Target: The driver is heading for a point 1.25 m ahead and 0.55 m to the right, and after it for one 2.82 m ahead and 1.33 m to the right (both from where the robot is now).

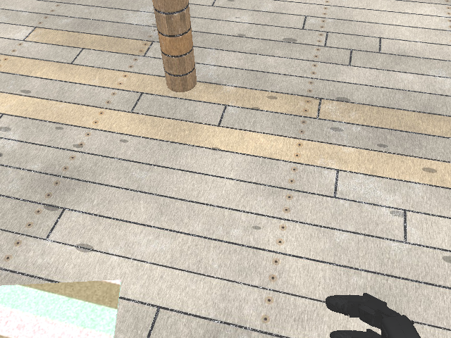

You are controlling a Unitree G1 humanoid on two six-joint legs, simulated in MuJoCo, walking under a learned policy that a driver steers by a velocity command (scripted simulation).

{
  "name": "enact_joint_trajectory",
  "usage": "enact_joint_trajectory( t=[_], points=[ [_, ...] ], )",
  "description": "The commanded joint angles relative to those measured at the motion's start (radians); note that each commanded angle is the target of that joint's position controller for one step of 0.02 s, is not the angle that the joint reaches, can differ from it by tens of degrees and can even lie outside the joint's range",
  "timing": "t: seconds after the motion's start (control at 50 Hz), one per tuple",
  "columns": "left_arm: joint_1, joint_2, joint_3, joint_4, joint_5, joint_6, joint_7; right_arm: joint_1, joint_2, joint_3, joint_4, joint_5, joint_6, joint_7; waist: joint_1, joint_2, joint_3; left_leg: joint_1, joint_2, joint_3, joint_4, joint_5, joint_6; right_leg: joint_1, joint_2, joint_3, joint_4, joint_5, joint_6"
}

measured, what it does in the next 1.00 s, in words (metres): climbs, turning right: right foot, then left foot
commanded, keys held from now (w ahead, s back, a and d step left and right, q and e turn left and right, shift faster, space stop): e+shift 0.84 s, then shift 0.16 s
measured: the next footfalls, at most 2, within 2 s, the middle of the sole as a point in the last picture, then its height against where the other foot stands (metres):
right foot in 0.30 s outside the picture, level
left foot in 0.74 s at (245, 300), level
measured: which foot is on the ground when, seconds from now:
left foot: down 0.00-0.28, up 0.30-0.72, down 0.74-1.00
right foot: up 0.00-0.28, down 0.30-0.74, up 0.76-1.00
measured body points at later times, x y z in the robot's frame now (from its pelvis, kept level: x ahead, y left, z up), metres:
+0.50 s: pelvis +0.30 -0.01 +0.08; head +0.35 -0.03 +0.52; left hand +0.51 +0.21 -0.02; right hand +0.45 -0.32 +0.01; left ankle +0.40 +0.15 -0.57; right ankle +0.37 -0.07 -0.65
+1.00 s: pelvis +0.41 +0.05 +0.09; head +0.44 +0.02 +0.53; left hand +0.74 +0.10 +0.00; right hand +0.30 -0.24 -0.01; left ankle +0.54 +0.08 -0.65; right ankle +0.30 -0.04 -0.58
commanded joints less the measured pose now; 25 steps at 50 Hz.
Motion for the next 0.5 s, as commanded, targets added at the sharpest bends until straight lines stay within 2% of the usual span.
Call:
enact_joint_trajectory(
  t=[0.02,0.04,0.06,0.08,0.1,0.12,0.14,0.16,0.18,0.2,0.22,0.24,0.26,0.28,0.3,0.32,0.34,0.36,0.38,0.4,0.42,0.44,0.48,0.5],
  points=[
    [-0.201,0.08,0.052,-0.202,0.016,0.005,0.02,0.217,-0.164,-0.112,0.085,0.01,-0.029,0.001,-0.131,-0.054,-0.016,0.488,0.356,-0.613,-0.615,0.569,0.159,-0.565,-0.006,-0.012,0.534,-0.026,-0.006],
    [-0.197,0.058,0.057,-0.21,0.018,0.025,0.022,0.2,-0.115,-0.103,0.112,0.011,-0.031,0.0,-0.09,-0.015,0.035,0.429,0.31,-0.469,-0.627,0.574,0.126,-0.587,-0.006,-0.001,0.541,-0.081,-0.015],
    [-0.173,0.031,0.049,-0.217,0.018,0.049,0.021,0.184,-0.054,-0.09,0.141,0.01,-0.027,-0.004,-0.029,0.033,0.054,0.385,0.285,-0.354,-0.661,0.576,0.079,-0.593,-0.015,0.004,0.518,-0.095,-0.014],
    [-0.188,0.057,0.046,-0.212,-0.073,0.074,0.038,0.119,0.012,-0.077,0.145,0.04,-0.022,0.011,-0.045,0.091,0.061,0.414,0.254,-0.19,-0.747,0.672,0.045,-0.587,-0.033,-0.009,0.486,-0.108,-0.007],
    [-0.193,0.061,0.044,-0.246,-0.077,0.09,0.046,0.079,0.003,-0.078,0.136,0.043,-0.022,0.001,-0.018,0.14,0.082,0.336,0.263,-0.124,-0.786,0.752,0.039,-0.528,-0.045,-0.02,0.361,-0.125,0.016],
    [-0.213,0.088,0.048,-0.264,-0.061,0.093,0.047,0.011,-0.017,-0.078,0.128,0.043,-0.028,-0.014,0.001,0.143,0.121,0.279,0.227,-0.039,-0.834,0.839,0.017,-0.471,-0.046,-0.046,0.207,-0.112,0.03],
    [-0.235,0.1,0.051,-0.277,-0.043,0.088,0.044,-0.033,-0.052,-0.087,0.128,0.033,-0.028,-0.04,0.019,0.129,0.163,0.212,0.162,0.046,-0.847,0.837,0.005,-0.408,-0.011,-0.098,0.051,-0.038,0.048],
    [-0.221,0.095,0.048,-0.266,-0.031,0.079,0.036,-0.083,-0.114,-0.103,0.119,0.023,-0.022,-0.067,0.039,0.083,0.165,0.177,0.086,0.13,-0.825,0.773,-0.009,-0.303,0.03,-0.164,-0.174,0.072,0.055],
    [-0.207,0.117,0.054,-0.238,-0.005,0.065,0.029,-0.022,-0.189,-0.123,0.121,0.021,-0.018,-0.097,0.007,0.017,0.074,0.235,0.033,0.166,-0.754,0.924,-0.015,-0.147,0.114,-0.255,-0.335,0.231,0.055],
    [-0.188,0.125,0.064,-0.233,-0.006,0.056,0.015,0.056,-0.28,-0.141,0.126,0.042,-0.025,-0.11,-0.001,0.082,-0.027,0.355,0.077,0.13,-0.694,1.104,-0.01,-0.053,0.143,-0.277,-0.459,0.312,0.062],
    [-0.133,0.159,0.076,-0.238,-0.014,0.063,-0.003,0.049,-0.33,-0.153,0.118,0.077,-0.03,-0.107,0.029,0.154,-0.109,0.458,0.123,0.092,-0.636,1.232,-0.017,0.033,0.148,-0.266,-0.496,0.3,0.056],
    [-0.074,0.221,0.096,-0.237,-0.024,0.081,-0.016,0.022,-0.337,-0.158,0.106,0.1,-0.037,-0.096,0.07,0.173,-0.15,0.5,0.143,0.07,-0.543,1.221,-0.024,0.12,0.136,-0.238,-0.527,0.306,0.031],
    [0.04,0.291,0.127,-0.212,-0.026,0.101,-0.02,-0.018,-0.311,-0.154,0.088,0.101,-0.046,-0.083,0.138,0.12,-0.184,0.48,0.13,0.062,-0.349,1.104,-0.033,0.26,0.122,-0.198,-0.58,0.379,-0.011],
    [0.114,0.287,0.129,-0.174,-0.018,0.117,-0.016,-0.076,-0.239,-0.135,0.074,0.097,-0.058,-0.063,0.186,-0.048,-0.119,0.371,0.049,0.061,-0.045,0.517,-0.059,0.344,0.066,-0.124,-0.738,0.545,-0.073],
    [0.05,0.258,0.112,-0.172,0.006,0.113,0.0,-0.083,-0.155,-0.12,0.066,0.062,-0.055,-0.04,0.141,-0.246,0.037,0.17,-0.103,0.035,0.294,-0.141,-0.077,0.314,0.045,-0.03,-0.787,0.717,-0.116],
    [-0.132,0.287,0.077,-0.267,0.056,0.071,0.0,0.168,-0.089,-0.096,0.046,0.024,-0.052,-0.025,-0.101,-0.326,-0.033,0.04,-0.121,-0.132,0.506,-0.246,-0.086,0.323,-0.089,0.259,-0.621,1.261,-0.229],
    [-0.214,0.325,0.084,-0.358,0.075,0.045,-0.011,0.272,-0.193,-0.101,0.03,0.015,-0.049,-0.021,-0.116,-0.21,-0.258,0.033,-0.133,-0.293,0.492,-0.123,-0.094,0.397,-0.226,0.524,-0.719,1.063,-0.379],
    [-0.302,0.356,0.103,-0.4,0.031,0.041,-0.018,0.216,-0.283,-0.121,0.026,0.022,-0.042,-0.024,-0.126,-0.058,-0.2,-0.012,-0.107,-0.292,0.409,-0.05,-0.098,0.335,-0.209,0.555,-0.805,0.727,-0.386],
    [-0.346,0.341,0.102,-0.414,-0.013,0.043,-0.015,0.157,-0.311,-0.134,0.019,0.02,-0.029,-0.036,-0.136,0.029,-0.169,-0.003,-0.068,-0.297,0.313,0.015,-0.103,0.255,-0.165,0.535,-0.842,0.509,-0.34],
    [-0.364,0.327,0.094,-0.424,-0.021,0.05,-0.008,0.119,-0.304,-0.134,0.012,0.024,-0.012,-0.046,-0.148,0.062,-0.153,0.001,-0.059,-0.303,0.241,0.051,-0.11,0.185,-0.156,0.562,-0.872,0.359,-0.317],
    [-0.367,0.318,0.094,-0.432,-0.018,0.055,0.002,0.077,-0.31,-0.136,0.005,0.025,0.003,-0.053,-0.142,0.057,-0.121,0.029,-0.053,-0.31,0.153,0.057,-0.12,0.118,-0.131,0.536,-0.872,0.375,-0.297],
    [-0.367,0.307,0.092,-0.431,-0.014,0.063,0.014,0.048,-0.296,-0.135,0.001,0.026,0.017,-0.056,-0.141,0.051,-0.106,0.054,-0.053,-0.309,0.059,0.057,-0.131,0.074,-0.097,0.487,-0.855,0.416,-0.268],
    [-0.342,0.319,0.099,-0.426,-0.008,0.085,0.041,0.011,-0.231,-0.122,0.006,0.023,0.028,-0.064,-0.124,0.038,-0.13,0.097,-0.079,-0.28,-0.114,0.105,-0.148,0.035,-0.038,0.419,-0.809,0.518,-0.219],
    [-0.327,0.327,0.103,-0.425,-0.012,0.101,0.055,-0.008,-0.218,-0.12,0.005,0.028,0.031,-0.064,-0.113,0.018,-0.161,0.112,-0.094,-0.279,-0.16,0.156,-0.156,0.043,-0.027,0.419,-0.795,0.531,-0.198]
  ],
)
